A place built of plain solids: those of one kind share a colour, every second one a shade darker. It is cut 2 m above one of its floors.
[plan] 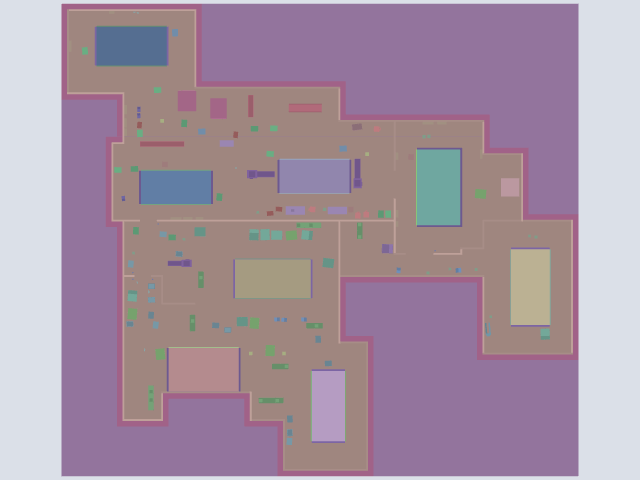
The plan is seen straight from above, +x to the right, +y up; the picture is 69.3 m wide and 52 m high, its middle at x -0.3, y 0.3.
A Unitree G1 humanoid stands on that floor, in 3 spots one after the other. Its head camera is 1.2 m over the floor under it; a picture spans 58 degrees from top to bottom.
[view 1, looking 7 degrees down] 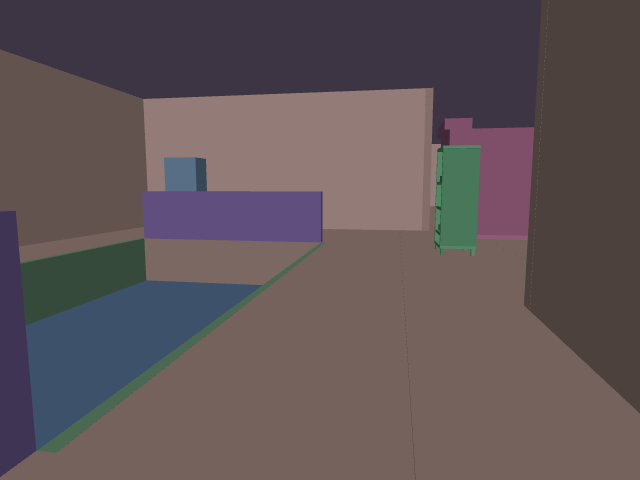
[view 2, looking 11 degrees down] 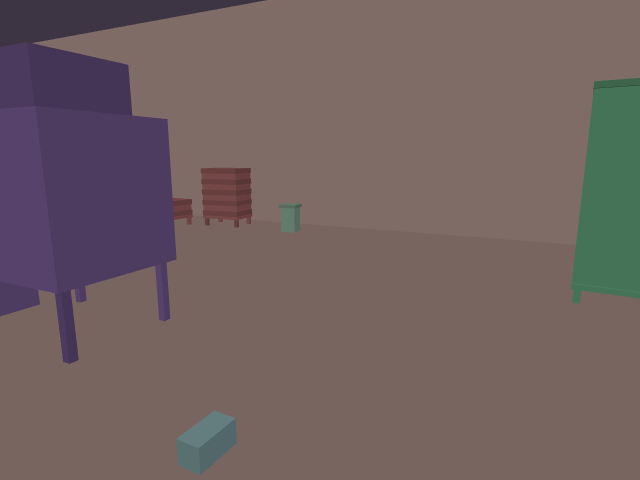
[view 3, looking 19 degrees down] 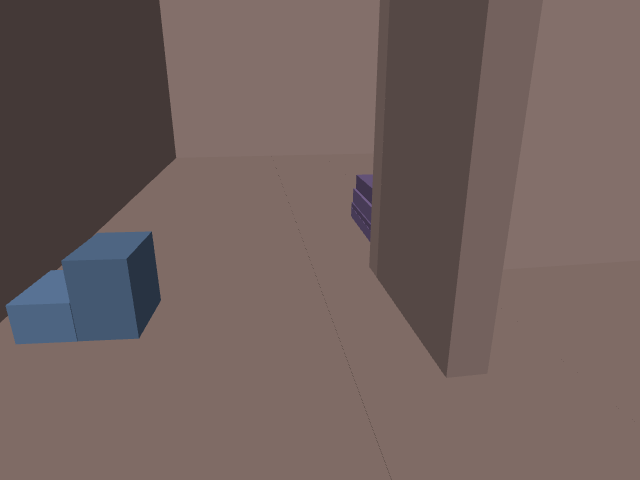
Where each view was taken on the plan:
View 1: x -26.10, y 17.60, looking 10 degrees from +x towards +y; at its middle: wall_low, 9.41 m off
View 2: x -10.50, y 9.30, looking -64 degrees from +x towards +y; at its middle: floor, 6.30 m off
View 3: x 10.50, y -2.10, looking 171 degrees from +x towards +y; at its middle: floor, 3.68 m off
